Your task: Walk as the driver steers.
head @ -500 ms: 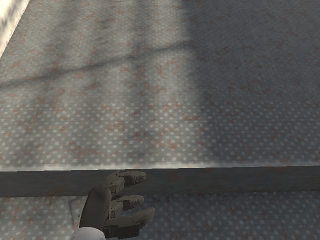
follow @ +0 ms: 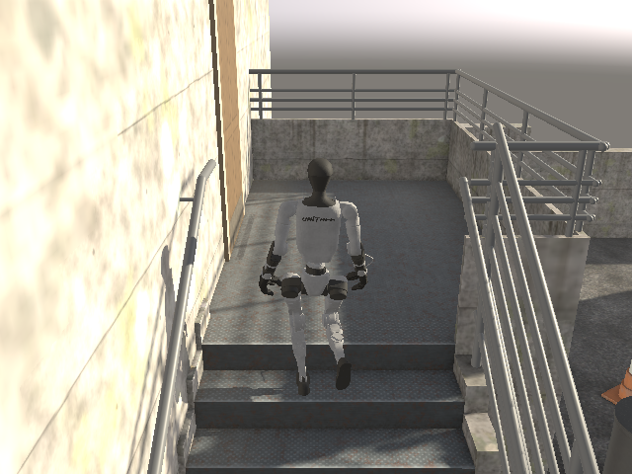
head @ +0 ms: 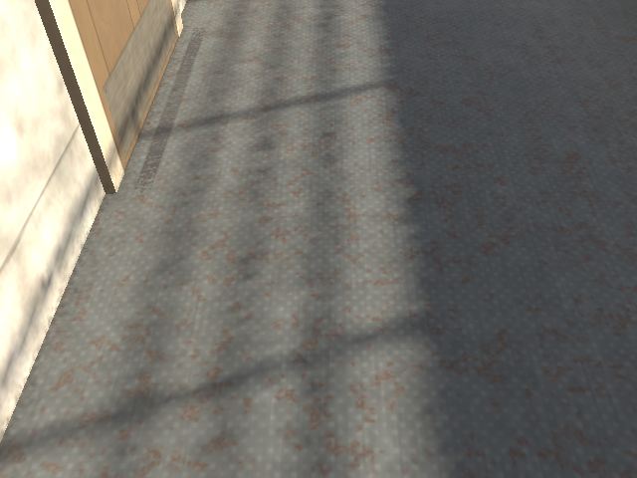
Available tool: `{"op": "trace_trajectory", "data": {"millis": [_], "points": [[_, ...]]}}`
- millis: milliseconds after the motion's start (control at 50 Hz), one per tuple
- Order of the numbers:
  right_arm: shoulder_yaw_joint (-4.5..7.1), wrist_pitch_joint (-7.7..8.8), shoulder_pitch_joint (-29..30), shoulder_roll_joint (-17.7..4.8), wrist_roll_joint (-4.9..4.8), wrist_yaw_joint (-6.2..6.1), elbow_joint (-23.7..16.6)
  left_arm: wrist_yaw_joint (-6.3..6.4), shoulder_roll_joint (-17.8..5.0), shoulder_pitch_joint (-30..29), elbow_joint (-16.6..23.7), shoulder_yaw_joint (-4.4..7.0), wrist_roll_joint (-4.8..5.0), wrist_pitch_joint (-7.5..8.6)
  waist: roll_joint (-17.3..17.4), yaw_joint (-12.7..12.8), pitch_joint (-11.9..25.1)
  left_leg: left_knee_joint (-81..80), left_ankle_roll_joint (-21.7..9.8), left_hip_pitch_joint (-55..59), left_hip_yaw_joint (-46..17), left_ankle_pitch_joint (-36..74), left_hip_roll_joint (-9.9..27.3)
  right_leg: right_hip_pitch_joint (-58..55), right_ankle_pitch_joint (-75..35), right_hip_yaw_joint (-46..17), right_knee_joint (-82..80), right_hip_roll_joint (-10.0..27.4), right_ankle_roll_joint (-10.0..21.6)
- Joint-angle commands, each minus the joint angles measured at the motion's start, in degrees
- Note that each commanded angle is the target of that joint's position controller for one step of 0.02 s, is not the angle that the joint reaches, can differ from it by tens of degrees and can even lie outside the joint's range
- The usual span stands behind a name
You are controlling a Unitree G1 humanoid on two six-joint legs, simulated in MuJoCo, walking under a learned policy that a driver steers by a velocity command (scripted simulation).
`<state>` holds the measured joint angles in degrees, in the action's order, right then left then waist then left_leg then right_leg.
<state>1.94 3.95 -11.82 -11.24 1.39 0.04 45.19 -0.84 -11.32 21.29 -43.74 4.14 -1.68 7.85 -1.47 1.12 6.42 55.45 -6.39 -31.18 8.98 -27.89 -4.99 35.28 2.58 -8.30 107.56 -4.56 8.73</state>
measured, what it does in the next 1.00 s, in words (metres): climbs: right foot 0.16 m higher, then left foot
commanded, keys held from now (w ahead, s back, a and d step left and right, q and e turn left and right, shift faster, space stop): w+shift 0.12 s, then w+q+shift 0.46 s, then w+e+shift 0.42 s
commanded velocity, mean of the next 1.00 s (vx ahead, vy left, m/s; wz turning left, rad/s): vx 1.00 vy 0.00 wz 0.20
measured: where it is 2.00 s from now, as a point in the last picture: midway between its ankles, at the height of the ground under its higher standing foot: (338, 82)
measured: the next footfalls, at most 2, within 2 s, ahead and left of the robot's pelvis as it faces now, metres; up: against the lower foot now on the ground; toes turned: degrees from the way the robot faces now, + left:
right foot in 0.26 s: +0.39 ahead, -0.12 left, +0.16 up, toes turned -1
left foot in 0.68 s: +0.77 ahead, +0.12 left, +0.17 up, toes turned +21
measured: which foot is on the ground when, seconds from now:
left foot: down 0.00-0.26, up 0.28-0.66, down 0.68-1.00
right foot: up 0.00-0.24, down 0.26-0.66, up 0.68-1.00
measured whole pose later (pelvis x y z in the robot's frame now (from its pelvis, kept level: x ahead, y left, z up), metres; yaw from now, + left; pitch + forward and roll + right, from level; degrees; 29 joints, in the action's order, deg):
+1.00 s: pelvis +0.92 +0.10 +0.22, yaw +11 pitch +1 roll +1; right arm 2.1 8.1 -30.1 -11.8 1.1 -0.1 50.6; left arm -3.5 -13.8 3.1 -39.1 0.8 -1.2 2.8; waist -2.0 -4.3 -0.8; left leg 6.5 -3.4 12.4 10.8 -20.7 -5.2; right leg 47.4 -3.6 2.7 47.3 3.8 6.4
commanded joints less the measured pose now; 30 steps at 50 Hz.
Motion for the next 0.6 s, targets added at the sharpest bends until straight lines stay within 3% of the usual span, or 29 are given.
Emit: {"op": "trace_trajectory", "data": {"millis": [20, 40, 60, 100, 120, 140, 160, 180, 200, 240, 260, 280, 300, 320, 340, 360, 380, 400, 420, 440, 460, 480, 500, 520, 540, 560, 600], "points": [[0.36, 2.41, -12.68, 2.57, 1.46, 0.71, 9.57, 0.38, 13.24, -16.15, 15.37, -6.02, -0.71, -1.01, 1.85, -1.24, -11.67, -35.15, -5.73, 19.62, -28.14, 4.88, 16.37, 44.96, 14.95, -1.78, 35.18, -0.72, 3.14], [-0.52, 2.87, -11.64, 4.19, 1.19, 0.92, 10.20, 0.49, 12.13, -16.39, 15.83, -6.47, 0.34, -2.53, 1.20, 1.15, -14.23, -38.31, -3.94, 13.57, -22.66, 6.15, 15.80, 44.52, 17.78, -1.72, 29.87, 0.34, 2.41], [-0.85, 3.39, -9.30, 4.26, 1.00, 1.30, 11.01, 0.95, 11.83, -18.79, 17.27, -6.61, 1.31, -3.46, 1.10, 3.34, -16.37, -41.56, -2.32, 7.12, -18.65, 5.86, 15.54, 43.26, 21.15, -0.97, 27.07, 0.46, 2.15], [-0.89, 4.60, -8.74, 0.54, 0.46, 1.48, 12.37, 2.45, 10.46, -26.28, 20.83, -7.19, 2.41, -4.77, 1.67, 4.44, -18.91, -49.19, -2.62, 0.25, -14.52, 5.57, 15.19, 43.15, 24.45, 4.09, 23.13, 1.47, 1.05], [-1.35, 4.73, -9.81, 0.75, -1.62, 1.64, 14.46, 2.70, 9.55, -31.58, 23.73, -7.99, 2.26, -5.10, 1.66, 5.61, -21.45, -56.73, -1.31, -4.37, -9.68, 8.25, 14.10, 37.26, 25.43, 7.84, 6.75, 5.14, 1.84], [-1.43, 4.20, -11.36, -0.71, -2.90, 0.23, 13.95, 2.03, 6.75, -30.35, 23.78, -8.38, 2.36, -5.42, 0.70, 5.56, -17.92, -64.26, -4.01, -10.28, -8.16, 13.68, 12.31, 20.48, 21.71, 16.99, -8.59, 7.34, -0.07], [-1.85, 4.23, -9.36, -0.48, -4.33, -0.90, 11.34, 0.78, 5.66, -24.16, 20.47, -7.95, 2.15, -4.89, -3.14, 6.71, -11.63, -64.21, -5.38, -16.43, -6.01, 27.83, 9.61, -4.13, 11.17, 19.94, -18.13, 7.55, -0.08], [-0.92, 4.94, -11.89, -5.83, -5.78, -1.33, 9.64, 0.03, 4.47, -20.06, 17.71, -7.18, 2.01, -4.58, -3.80, 7.13, -1.53, -59.00, -6.40, -11.71, -5.84, 59.46, 10.14, -19.57, 7.77, 22.01, -22.36, 3.60, 0.02], [1.15, 5.54, -15.83, -13.17, -4.60, -1.30, 8.68, 0.22, 3.18, -16.43, 16.69, -6.08, 2.16, -4.37, -0.14, 7.14, 5.62, -49.85, -7.41, 0.13, -6.81, 84.94, 12.65, -24.23, 16.93, 21.80, -27.92, 1.06, -0.18], [6.10, 5.88, -13.25, -23.81, -1.90, -0.80, 4.37, 0.31, -1.85, -4.92, 14.34, -2.87, 1.93, -5.00, 12.16, 14.09, 14.22, -22.90, -7.35, 24.41, -11.91, 111.56, 16.65, -22.09, 34.59, 15.31, -43.89, -1.58, -1.02], [6.10, 6.20, -10.00, -19.19, -0.86, 0.71, 2.11, 1.10, -8.86, -0.95, 13.56, -0.61, 0.82, -4.96, 7.94, 15.57, 16.86, -2.41, -4.39, 21.47, -12.87, 100.66, 14.22, -26.88, 41.17, 2.20, -52.34, 4.21, 1.21], [4.49, 7.06, -7.78, -6.64, -2.04, 2.76, -2.13, 0.62, -15.26, 2.52, 9.75, 1.55, -0.82, -3.86, -10.52, 12.21, 16.79, 23.49, -2.39, 3.73, -15.23, 33.63, 1.82, -33.44, 52.29, -28.46, -73.96, 17.94, 4.82], [4.17, 7.05, -9.28, -1.74, -1.64, 3.20, -5.07, 0.31, -12.40, -2.45, 8.51, 2.05, -0.46, -3.92, -8.44, 7.63, 14.84, 47.65, -1.66, -12.07, -21.79, 24.93, -0.85, -34.15, 50.22, -49.00, -89.03, 24.18, 6.11], [3.36, 6.22, -6.15, 1.10, -0.84, 2.20, -8.41, -0.08, -8.99, -7.76, 6.96, 1.29, 0.54, -2.73, -1.98, 3.48, 5.90, 55.09, -1.73, -19.30, -18.64, 26.70, 2.63, -29.27, 49.67, -43.39, -87.18, 25.75, 5.87], [2.54, 5.28, -0.63, 2.45, -0.18, 1.60, -10.51, -0.31, -4.71, -5.90, 2.37, 0.25, 0.60, -1.74, 2.98, 3.66, -1.87, 57.81, -3.24, -25.73, -16.43, 23.47, 4.46, -25.81, 45.11, -33.07, -83.84, 24.74, 5.52], [0.87, 3.67, 0.08, 6.11, 0.18, 1.21, -12.25, -0.62, -0.62, -4.10, -1.84, -0.61, -0.23, -1.21, 4.25, 0.33, -6.36, 58.37, -3.78, -29.52, -16.32, 20.30, 6.08, -22.80, 37.13, -22.53, -83.68, 22.26, 2.22], [0.11, 1.71, -0.17, 6.53, -0.05, 1.13, -12.53, -0.38, 2.98, -1.89, -5.44, -1.40, -1.07, -0.76, 4.45, -1.12, -8.34, 62.25, -4.29, -31.89, -16.14, 16.35, 5.94, -21.59, 27.39, -13.11, -83.09, 20.25, -0.21], [-0.29, 0.05, -2.56, 5.72, -1.03, 1.59, -11.83, -0.05, 3.89, -1.06, -6.19, -1.97, -1.48, -0.49, 3.59, -3.02, -10.41, 56.82, -3.36, -31.90, -17.14, 13.63, 5.92, -20.34, 23.01, -6.42, -85.38, 19.21, -1.50], [-0.33, -1.34, -1.73, 4.88, -1.36, 1.53, -12.63, -0.16, 4.04, -3.12, -7.21, -2.13, -1.16, 0.11, 2.30, -5.48, -13.38, 48.88, -2.60, -30.66, -17.70, 11.41, 6.32, -16.07, 20.77, -0.08, -89.38, 17.92, -4.14], [0.20, -2.18, -1.45, 2.60, -1.77, 1.26, -12.72, -0.14, 3.29, -7.64, -6.32, -2.10, -0.95, 0.66, 0.55, -7.49, -15.41, 38.42, -1.47, -26.69, -17.56, 13.43, 7.38, -12.21, 15.40, 6.41, -93.49, 16.96, -6.70], [0.72, -2.77, 0.81, 0.39, -1.41, 1.11, -13.46, 0.21, 1.02, -8.79, -6.23, -1.61, -0.49, 0.87, -0.33, -7.87, -16.96, 27.49, -0.69, -21.53, -15.05, 16.83, 7.08, -9.13, 7.85, 13.34, -97.32, 14.57, -8.50], [1.39, -3.12, 2.36, -1.95, -0.61, 1.32, -14.13, 0.79, -1.50, -8.78, -6.25, -1.15, 0.05, 1.41, -0.75, -7.80, -17.06, 19.11, -0.05, -16.72, -11.53, 21.69, 6.87, -8.92, 0.88, 17.83, -99.94, 12.93, -8.33], [1.85, -3.30, 2.43, -3.55, -0.05, 1.81, -13.55, 1.44, -3.05, -7.15, -6.61, -0.96, 1.08, 2.03, -0.43, -7.02, -14.65, 13.51, 0.11, -12.53, -6.48, 25.76, 6.02, -12.38, -3.77, 20.87, -101.77, 11.29, -7.81], [1.95, -3.32, 0.39, -3.77, 0.05, 2.55, -12.12, 2.06, -5.60, -7.57, -6.04, -0.46, 1.44, 2.20, 0.18, -7.25, -10.83, 8.09, -0.40, -6.77, -4.41, 30.05, 5.65, -16.84, -6.69, 24.29, -102.95, 9.59, -7.42], [1.65, -2.91, 0.55, -3.02, -0.39, 3.13, -12.36, 2.37, -8.17, -7.44, -5.41, -0.03, 1.53, 2.45, -0.38, -7.36, -10.79, -0.63, -0.86, -1.99, -2.55, 32.44, 5.94, -19.13, -13.73, 25.87, -103.02, 9.85, -7.39], [2.13, -2.55, 1.35, -4.27, -0.81, 3.10, -11.85, 2.74, -10.07, -5.19, -5.00, 0.27, 1.62, 2.74, -0.16, -6.86, -9.15, -5.44, -0.97, 2.85, 0.67, 32.71, 3.85, -24.28, -28.48, 25.92, -100.86, 10.80, -7.41], [3.01, -2.13, -0.89, -5.96, -0.88, 3.08, -10.87, 2.89, -13.91, -1.36, -4.59, 1.46, 1.39, 2.40, -4.69, -7.77, -3.63, -12.14, -1.83, 11.61, 2.61, 33.86, 1.06, -33.97, -50.21, 23.59, -93.70, 14.47, -7.32]]}}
